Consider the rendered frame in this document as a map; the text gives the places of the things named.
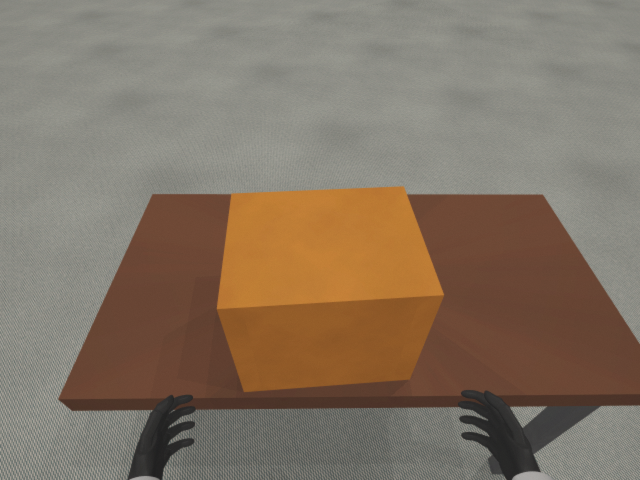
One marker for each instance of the left robot hand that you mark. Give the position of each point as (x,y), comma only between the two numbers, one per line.
(152,451)

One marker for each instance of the table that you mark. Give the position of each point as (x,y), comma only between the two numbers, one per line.
(523,316)

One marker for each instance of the right robot hand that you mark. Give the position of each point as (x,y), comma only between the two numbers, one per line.
(507,441)

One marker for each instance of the carton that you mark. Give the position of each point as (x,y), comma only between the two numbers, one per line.
(325,287)

